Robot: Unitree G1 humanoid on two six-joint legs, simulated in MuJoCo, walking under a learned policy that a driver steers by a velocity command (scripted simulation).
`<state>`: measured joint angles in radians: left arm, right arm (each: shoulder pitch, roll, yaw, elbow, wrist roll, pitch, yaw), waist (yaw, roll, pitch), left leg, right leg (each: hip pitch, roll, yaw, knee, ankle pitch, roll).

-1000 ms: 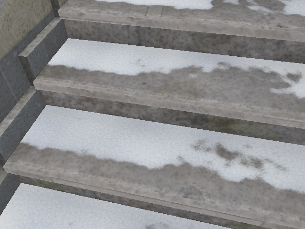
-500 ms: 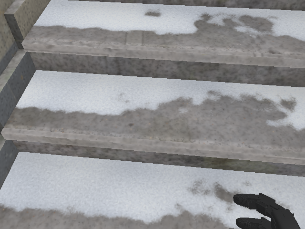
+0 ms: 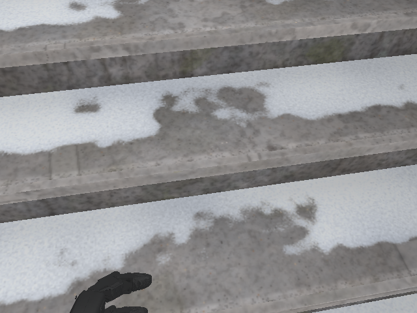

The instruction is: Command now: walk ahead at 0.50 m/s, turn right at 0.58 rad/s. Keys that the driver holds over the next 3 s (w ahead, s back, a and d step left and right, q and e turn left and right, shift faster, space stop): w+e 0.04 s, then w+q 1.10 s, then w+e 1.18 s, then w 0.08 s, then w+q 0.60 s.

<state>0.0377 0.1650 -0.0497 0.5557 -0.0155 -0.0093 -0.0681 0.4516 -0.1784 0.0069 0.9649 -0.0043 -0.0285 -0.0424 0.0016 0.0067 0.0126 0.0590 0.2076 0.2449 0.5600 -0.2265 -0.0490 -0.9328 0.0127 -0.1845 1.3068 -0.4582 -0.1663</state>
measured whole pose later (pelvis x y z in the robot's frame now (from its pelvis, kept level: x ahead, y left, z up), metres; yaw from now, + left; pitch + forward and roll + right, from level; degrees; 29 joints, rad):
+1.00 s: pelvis +0.64 -0.01 +0.33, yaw +22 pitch +6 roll -3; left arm -0.08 0.03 -0.14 0.53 0.03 -0.15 -0.01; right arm 0.51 -0.12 0.01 1.00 0.01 -0.04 -0.02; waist -0.04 0.03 -0.04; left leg -0.13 -0.06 -0.25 0.52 -0.17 0.11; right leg -0.97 -0.05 -0.14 1.23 -0.37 -0.06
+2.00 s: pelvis +1.15 +0.27 +0.57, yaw +8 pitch +1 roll +1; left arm 0.33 0.22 0.00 0.76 0.01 -0.03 -0.02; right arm 0.03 -0.21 0.01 0.66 -0.02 -0.12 0.04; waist 0.02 0.02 -0.05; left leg -0.72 -0.06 -0.05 2.14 -0.34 0.06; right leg -0.47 0.11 0.04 0.90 -0.43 -0.10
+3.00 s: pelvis +1.60 +0.27 +0.78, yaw +5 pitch +4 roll +0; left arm 0.40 0.22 0.04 0.99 0.03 -0.01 0.02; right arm 0.05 -0.18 0.02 0.58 0.03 -0.03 0.02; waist -0.01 0.03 -0.04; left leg -1.22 0.02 0.01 2.01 -0.41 0.09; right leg -0.07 -0.09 -0.16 0.33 -0.32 0.06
